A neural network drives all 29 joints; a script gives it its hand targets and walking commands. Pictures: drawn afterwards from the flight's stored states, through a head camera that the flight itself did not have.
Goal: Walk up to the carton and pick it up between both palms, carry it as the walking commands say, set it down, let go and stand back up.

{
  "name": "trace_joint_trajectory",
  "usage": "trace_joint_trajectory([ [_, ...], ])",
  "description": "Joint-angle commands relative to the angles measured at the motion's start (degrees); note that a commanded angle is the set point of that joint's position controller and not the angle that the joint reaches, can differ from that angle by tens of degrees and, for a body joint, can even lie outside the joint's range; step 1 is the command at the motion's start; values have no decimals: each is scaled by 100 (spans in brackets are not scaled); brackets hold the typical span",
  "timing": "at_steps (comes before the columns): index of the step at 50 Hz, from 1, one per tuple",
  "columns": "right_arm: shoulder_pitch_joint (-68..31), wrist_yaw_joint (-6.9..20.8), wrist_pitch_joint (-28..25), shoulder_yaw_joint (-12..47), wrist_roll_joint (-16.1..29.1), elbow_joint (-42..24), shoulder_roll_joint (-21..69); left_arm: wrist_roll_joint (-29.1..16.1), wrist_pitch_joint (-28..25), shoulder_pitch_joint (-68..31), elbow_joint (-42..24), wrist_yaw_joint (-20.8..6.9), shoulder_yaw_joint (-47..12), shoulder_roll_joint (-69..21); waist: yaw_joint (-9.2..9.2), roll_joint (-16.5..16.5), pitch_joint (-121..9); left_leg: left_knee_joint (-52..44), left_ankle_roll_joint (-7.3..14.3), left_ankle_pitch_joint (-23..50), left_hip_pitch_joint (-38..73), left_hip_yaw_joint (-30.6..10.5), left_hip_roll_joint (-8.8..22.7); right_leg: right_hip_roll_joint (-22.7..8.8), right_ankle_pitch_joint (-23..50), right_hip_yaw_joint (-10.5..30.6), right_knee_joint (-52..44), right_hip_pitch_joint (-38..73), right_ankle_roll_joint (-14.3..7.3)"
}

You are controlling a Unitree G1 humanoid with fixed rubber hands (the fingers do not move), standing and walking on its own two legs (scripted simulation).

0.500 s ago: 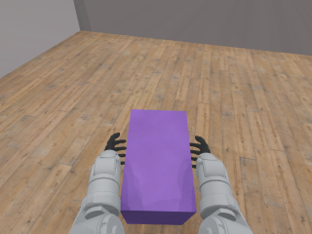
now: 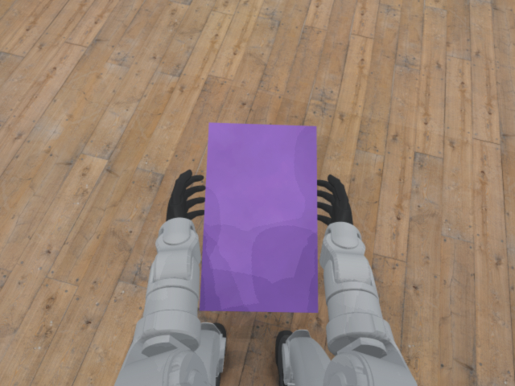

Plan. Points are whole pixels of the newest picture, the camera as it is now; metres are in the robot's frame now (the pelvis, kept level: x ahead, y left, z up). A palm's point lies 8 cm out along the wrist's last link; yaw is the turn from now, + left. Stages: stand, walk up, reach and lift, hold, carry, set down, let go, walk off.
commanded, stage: set down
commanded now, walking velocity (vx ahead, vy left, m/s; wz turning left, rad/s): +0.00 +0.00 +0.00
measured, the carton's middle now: (258, 219) +0.39 +0.02 -0.13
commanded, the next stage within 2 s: none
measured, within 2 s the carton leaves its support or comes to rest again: neither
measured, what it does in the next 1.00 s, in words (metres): lowers itself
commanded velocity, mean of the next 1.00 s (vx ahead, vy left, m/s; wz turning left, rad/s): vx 0.00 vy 0.00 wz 0.00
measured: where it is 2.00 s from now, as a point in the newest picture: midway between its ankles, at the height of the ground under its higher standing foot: (249, 374)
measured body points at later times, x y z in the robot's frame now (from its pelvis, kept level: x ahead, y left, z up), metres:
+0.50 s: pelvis -0.01 +0.00 -0.08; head +0.19 +0.01 +0.32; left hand +0.40 +0.15 -0.15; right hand +0.41 -0.11 -0.15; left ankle +0.08 +0.12 -0.69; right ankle +0.07 -0.12 -0.69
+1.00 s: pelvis -0.02 -0.01 -0.17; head +0.20 +0.00 +0.22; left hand +0.42 +0.16 -0.23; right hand +0.44 -0.10 -0.23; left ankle +0.08 +0.12 -0.69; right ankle +0.07 -0.12 -0.69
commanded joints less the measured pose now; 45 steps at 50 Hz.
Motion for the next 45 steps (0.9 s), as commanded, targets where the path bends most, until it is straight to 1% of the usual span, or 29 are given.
trace_joint_trajectory([
  [1, -2931, 1459, -307, 3083, 563, 414, 5033, -602, -171, -2627, 643, -1446, -3059, -5084, 79, 95, -4140, -74, 30, 888, 1844, -170, -687, 679, 657, 158, -187, 1009, -13],
  [4, -2963, 1497, -282, 3136, 546, 405, 5069, -649, -141, -2714, 607, -1469, -3172, -5138, 40, 87, -4348, 147, 22, 798, 1553, -142, -717, 706, 556, 110, 67, 618, -12],
  [9, -3085, 1558, -206, 3164, 542, 427, 5100, -680, -57, -2860, 635, -1496, -3215, -5178, 36, 53, -4568, 535, 18, 644, 1032, -96, -770, 751, 385, 28, 512, 9, -24],
  [14, -3246, 1556, -155, 3236, 614, 435, 5140, -743, -11, -3032, 682, -1505, -3252, -5159, 46, 13, -4804, 964, 26, 605, 534, -47, -830, 794, 352, -32, 950, -450, -12],
  [21, -3558, 1473, -119, 3400, 800, 458, 5195, -863, 13, -3289, 787, -1488, -3283, -5118, 110, -36, -5163, 1580, 38, 549, -86, 28, -901, 859, 305, -113, 1541, -967, 32],
  [30, -4057, 1316, -87, 3484, 983, 563, 5196, -1048, 42, -3747, 904, -1441, -3308, -5058, 136, -50, -5549, 2295, 8, 311, -818, 138, -943, 914, 103, -198, 2187, -1483, 70],
  [37, -4527, 1213, -41, 3375, 1066, 742, 5140, -1123, 96, -4180, 1008, -1395, -3210, -4952, 153, -54, -5659, 2764, -24, 21, -1308, 221, -966, 946, -177, -268, 2608, -1860, 72],
  [45, -5086, 1139, 18, 3116, 1135, 1013, 5056, -1114, 180, -4672, 1165, -1365, -2950, -4785, 197, -66, -5697, 3235, -43, -229, -1802, 307, -989, 976, -442, -353, 3049, -2266, 75],
])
